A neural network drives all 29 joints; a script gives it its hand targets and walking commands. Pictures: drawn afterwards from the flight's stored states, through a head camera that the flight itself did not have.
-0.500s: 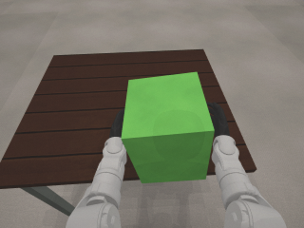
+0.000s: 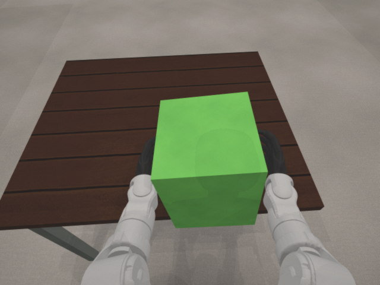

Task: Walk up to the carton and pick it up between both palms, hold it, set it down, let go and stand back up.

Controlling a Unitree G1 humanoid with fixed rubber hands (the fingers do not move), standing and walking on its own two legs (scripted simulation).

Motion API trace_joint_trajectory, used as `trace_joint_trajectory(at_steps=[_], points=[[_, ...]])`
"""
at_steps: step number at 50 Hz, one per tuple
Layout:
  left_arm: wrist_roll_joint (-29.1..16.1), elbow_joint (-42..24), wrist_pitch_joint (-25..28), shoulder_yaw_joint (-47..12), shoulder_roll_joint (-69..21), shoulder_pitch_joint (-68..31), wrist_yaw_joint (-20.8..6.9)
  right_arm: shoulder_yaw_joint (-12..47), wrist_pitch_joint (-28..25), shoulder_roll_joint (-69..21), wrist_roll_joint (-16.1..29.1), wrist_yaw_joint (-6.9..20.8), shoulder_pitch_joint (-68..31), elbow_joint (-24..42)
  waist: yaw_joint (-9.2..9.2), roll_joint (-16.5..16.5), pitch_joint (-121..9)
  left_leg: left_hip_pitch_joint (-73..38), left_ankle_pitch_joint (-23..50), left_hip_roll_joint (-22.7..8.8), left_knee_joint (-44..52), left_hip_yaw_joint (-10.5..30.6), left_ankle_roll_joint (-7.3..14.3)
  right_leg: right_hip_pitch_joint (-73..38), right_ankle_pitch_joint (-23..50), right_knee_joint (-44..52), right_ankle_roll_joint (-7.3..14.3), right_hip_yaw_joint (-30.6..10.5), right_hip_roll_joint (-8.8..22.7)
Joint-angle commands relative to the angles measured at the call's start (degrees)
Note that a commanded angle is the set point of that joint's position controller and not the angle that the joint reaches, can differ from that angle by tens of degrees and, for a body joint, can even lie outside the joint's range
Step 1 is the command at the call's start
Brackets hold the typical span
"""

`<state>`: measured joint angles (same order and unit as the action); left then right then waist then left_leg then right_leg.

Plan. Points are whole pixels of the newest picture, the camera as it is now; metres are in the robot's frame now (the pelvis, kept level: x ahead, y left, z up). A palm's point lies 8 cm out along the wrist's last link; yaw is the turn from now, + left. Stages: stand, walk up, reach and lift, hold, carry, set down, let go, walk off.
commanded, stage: set down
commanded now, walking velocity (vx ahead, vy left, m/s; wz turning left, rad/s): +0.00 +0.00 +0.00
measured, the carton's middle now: (209, 164) +0.39 -0.04 -0.01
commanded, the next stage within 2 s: none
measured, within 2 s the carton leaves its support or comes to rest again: rests again in 0.32 s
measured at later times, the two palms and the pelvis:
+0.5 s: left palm (148, 172) +0.37 +0.11 +0.01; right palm (276, 172) +0.35 -0.18 +0.01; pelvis -0.01 -0.01 +0.00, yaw +0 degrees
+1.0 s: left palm (151, 172) +0.37 +0.10 +0.00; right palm (278, 175) +0.34 -0.19 +0.00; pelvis -0.01 -0.01 -0.01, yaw +0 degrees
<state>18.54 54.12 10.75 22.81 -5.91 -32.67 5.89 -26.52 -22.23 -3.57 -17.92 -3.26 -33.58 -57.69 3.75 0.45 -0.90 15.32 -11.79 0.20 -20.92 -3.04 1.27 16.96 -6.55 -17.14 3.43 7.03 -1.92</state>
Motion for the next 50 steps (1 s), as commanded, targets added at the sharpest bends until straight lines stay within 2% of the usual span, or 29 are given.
trace_joint_trajectory(at_steps=[1, 3, 4, 5, 6, 8, 9, 10, 12, 13, 15, 17, 18, 21, 22, 23, 25, 27, 29, 30, 32, 33, 34, 35, 36, 37, 38, 45, 50], points=[[1.9, -10.6, 7.4, -16.8, -27.1, -36.7, -4.5, 14.7, -1.9, -29.4, -5.4, 6.4, -25.8, 0.1, 0.50, -0.1, -29.3, 1.2, 11.5, -2.4, 2.6, 1.8, -2.8, -22.6, 23.3, -4.2, -3.3, -4.2, 3.1], [2.4, -7.1, 7.4, -15.0, -26.3, -35.6, -4.8, 14.4, -1.2, -30.3, -5.9, 6.6, -25.5, 0.2, -0.17, -1.7, -26.1, 4.3, 8.3, -2.2, 3.4, 1.5, -1.8, -23.3, 20.7, -4.0, -3.3, -4.5, 3.7], [1.8, -8.1, 7.3, -16.3, -27.5, -35.3, -4.8, 12.8, -1.2, -28.9, -6.4, 6.7, -24.9, -0.8, 1.46, -1.5, -27.4, 2.4, 8.1, -2.6, 3.6, 2.0, -2.5, -21.5, 20.0, -3.9, -3.1, -3.8, 3.3], [2.6, -7.7, 7.3, -16.3, -27.7, -34.2, -4.8, 13.1, -1.6, -28.7, -6.4, 6.7, -24.1, -0.9, 0.86, -0.5, -26.7, 2.1, 9.9, -2.7, 3.1, 2.2, -2.8, -20.5, 20.5, -3.8, -3.0, -3.9, 3.2], [3.2, -6.7, 7.5, -14.8, -25.6, -33.5, -5.0, 13.4, -1.6, -29.3, -6.7, 6.4, -23.4, -0.1, 0.03, -1.9, -26.6, 3.5, 9.1, -2.1, 2.9, 1.3, -1.9, -22.5, 20.9, -3.8, -3.6, -4.4, 3.5], [4.3, -5.4, 7.7, -12.6, -24.6, -33.2, -5.7, 13.2, -1.6, -30.0, -6.8, 6.0, -23.9, -0.3, -0.23, -3.1, -23.4, 7.6, 5.4, -1.5, 4.0, 1.0, -1.1, -25.5, 22.3, -4.2, -4.4, -5.1, 4.1], [3.8, -6.4, 8.0, -13.3, -25.4, -34.6, -5.6, 11.4, -1.8, -28.7, -7.4, 6.1, -24.6, -0.8, 0.73, -2.0, -24.8, 7.6, 3.4, -1.9, 4.7, 1.2, -1.6, -24.3, 19.7, -4.2, -4.0, -4.9, 4.2], [4.5, -5.2, 8.2, -12.3, -24.8, -32.9, -5.6, 12.4, -1.8, -29.6, -7.2, 6.2, -23.8, 0.3, -0.58, -2.1, -24.4, 7.9, 3.0, -1.7, 4.7, 1.0, -1.0, -23.8, 18.6, -3.9, -4.2, -5.3, 4.6], [4.1, -5.0, 8.5, -12.5, -24.6, -33.2, -5.4, 11.7, -2.0, -29.3, -7.7, 6.4, -23.8, -0.3, -0.14, -1.8, -24.6, 7.1, 2.9, -1.9, 4.5, 1.2, -1.2, -22.7, 17.1, -3.6, -3.6, -5.2, 4.6], [5.1, -3.3, 8.3, -11.1, -24.0, -32.4, -5.6, 11.1, -1.8, -29.3, -8.4, 6.5, -23.2, -0.7, -0.29, -2.7, -23.9, 7.8, 2.3, -1.8, 4.5, 0.9, -0.6, -23.2, 15.3, -3.3, -3.7, -5.6, 4.8], [5.7, -4.5, 8.4, -11.6, -25.2, -31.7, -5.5, 11.1, -2.5, -29.2, -8.5, 6.5, -23.5, -0.5, -0.30, -1.2, -25.1, 6.7, 4.2, -2.0, 4.2, 0.9, -1.1, -22.2, 17.1, -3.8, -3.9, -4.8, 4.3], [5.3, -4.7, 8.5, -12.4, -26.0, -31.6, -5.2, 9.8, -3.3, -28.9, -8.9, 6.6, -24.3, -0.6, 0.26, -0.7, -25.5, 4.4, 6.9, -2.4, 3.2, 1.5, -2.0, -18.9, 17.2, -3.7, -2.9, -4.2, 3.7], [5.7, -3.4, 8.6, -11.6, -25.4, -31.9, -5.3, 10.0, -3.3, -29.4, -9.6, 6.4, -24.8, 0.0, -0.73, -1.5, -24.8, 5.6, 5.3, -2.0, 2.9, 1.2, -1.4, -19.3, 15.4, -3.3, -3.4, -4.5, 4.0], [6.5, -2.7, 8.7, -10.5, -24.9, -29.9, -5.3, 10.0, -3.2, -29.3, -9.6, 6.4, -23.9, -0.1, -1.05, -2.8, -24.5, 7.3, 3.0, -2.1, 3.7, 0.7, -0.9, -20.2, 14.4, -3.2, -3.4, -4.8, 4.1], [6.8, -2.0, 8.7, -9.4, -24.3, -30.0, -5.7, 9.4, -3.0, -29.8, -10.3, 6.3, -23.4, -0.8, -0.47, -3.0, -23.2, 8.5, 2.3, -1.8, 3.8, 0.8, -0.4, -20.9, 15.2, -3.5, -3.7, -5.1, 4.4], [6.8, -2.0, 8.7, -9.3, -24.4, -28.8, -5.7, 9.9, -3.1, -29.3, -10.1, 6.2, -23.1, -0.6, -1.44, -2.7, -23.0, 9.6, 3.0, -1.8, 4.0, 0.9, -0.3, -21.7, 15.8, -3.6, -3.8, -5.4, 4.7], [7.2, -2.2, 8.7, -9.3, -24.5, -29.7, -5.9, 9.5, -3.6, -29.4, -10.0, 6.1, -23.5, -1.1, -0.87, -2.1, -23.4, 9.2, 3.0, -1.8, 3.6, 1.0, -0.6, -20.9, 16.0, -3.8, -3.7, -5.2, 4.6], [7.8, -1.8, 8.5, -9.4, -24.9, -27.6, -5.2, 9.1, -4.1, -28.3, -9.9, 6.4, -22.9, -1.4, -1.62, -0.8, -22.9, 6.6, 4.3, -2.1, 3.6, 1.1, -1.3, -18.3, 13.5, -3.2, -3.2, -4.3, 4.1], [7.6, -1.0, 8.4, -8.1, -23.5, -26.5, -5.6, 8.9, -4.1, -28.0, -9.9, 6.2, -23.0, -0.3, -1.90, -3.1, -22.6, 8.0, 2.8, -1.9, 3.4, 1.0, -0.4, -18.9, 12.7, -2.7, -3.7, -5.1, 4.3], [7.8, -1.6, 8.2, -8.6, -24.1, -27.3, -5.5, 7.5, -4.1, -27.7, -11.0, 6.1, -23.1, -1.3, -1.00, -2.7, -22.6, 7.2, 2.4, -2.3, 3.8, 1.2, -0.7, -17.4, 11.8, -2.6, -3.3, -4.4, 4.1], [8.5, -1.2, 8.3, -8.1, -23.7, -25.5, -5.6, 7.3, -4.5, -27.0, -11.0, 6.0, -22.0, -1.1, -1.19, -2.4, -22.4, 7.2, 1.9, -2.3, 3.4, 0.9, -0.5, -17.4, 10.7, -2.5, -3.4, -4.6, 4.2], [8.8, -0.6, 8.4, -7.2, -22.9, -25.5, -5.9, 7.9, -4.1, -28.5, -11.1, 5.9, -21.6, -1.2, -1.92, -3.0, -20.5, 8.9, 1.1, -1.6, 3.5, 0.4, -0.1, -17.7, 10.8, -2.6, -3.6, -5.2, 4.5], [8.4, -1.5, 8.6, -6.9, -22.3, -26.5, -6.0, 6.9, -4.0, -27.4, -11.5, 5.9, -21.9, -1.0, -1.10, -3.8, -22.3, 9.6, 0.2, -1.8, 3.8, 0.9, 0.1, -18.3, 10.1, -2.5, -3.7, -5.2, 4.6], [8.6, -0.2, 8.6, -6.4, -22.0, -25.6, -6.2, 7.5, -4.1, -28.4, -11.2, 5.9, -21.6, -0.5, -1.49, -3.8, -21.9, 10.2, 0.5, -1.6, 3.5, 0.4, 0.6, -19.0, 11.6, -3.0, -3.9, -5.7, 4.9], [8.5, -0.9, 8.8, -6.2, -22.1, -25.7, -6.1, 7.9, -4.2, -27.8, -10.6, 5.9, -22.2, -0.5, -2.36, -3.1, -21.0, 11.4, 0.9, -1.6, 3.6, 1.0, 0.7, -19.3, 11.2, -3.4, -3.7, -6.0, 5.1], [10.8, -3.3, 8.9, -6.2, -24.0, -29.6, -5.3, 3.6, -4.5, -28.3, -13.8, 6.7, -26.4, -0.7, -1.09, 2.0, -22.2, 13.1, 1.5, -2.8, 4.0, 1.4, -0.6, -12.5, 3.7, -4.1, -2.1, -3.7, 3.9], [11.6, -2.4, 8.2, -5.9, -23.2, -27.7, -4.9, 3.0, -4.5, -28.2, -14.9, 7.4, -24.3, -1.2, -1.23, 1.3, -21.7, 8.9, 2.3, -3.2, 2.6, 0.8, -1.1, -11.8, 2.5, -2.9, -1.7, -3.2, 4.1], [12.3, -0.6, 9.0, -3.3, -21.9, -25.7, -5.5, 2.1, -4.5, -27.4, -16.0, 7.7, -22.5, -1.8, -1.39, -1.3, -20.6, 12.5, 1.9, -2.4, 2.4, 0.4, -0.3, -14.4, 4.6, -4.2, -3.1, -4.8, 4.5], [11.4, 0.2, 9.6, -0.4, -13.6, -25.2, -4.1, 0.2, -3.4, -19.7, -14.9, 6.2, -20.7, -1.5, -1.82, -1.9, -20.8, 13.4, 1.6, -2.2, 2.6, -0.7, 0.0, -15.2, 3.2, -4.7, -3.6, -5.7, 4.5]])
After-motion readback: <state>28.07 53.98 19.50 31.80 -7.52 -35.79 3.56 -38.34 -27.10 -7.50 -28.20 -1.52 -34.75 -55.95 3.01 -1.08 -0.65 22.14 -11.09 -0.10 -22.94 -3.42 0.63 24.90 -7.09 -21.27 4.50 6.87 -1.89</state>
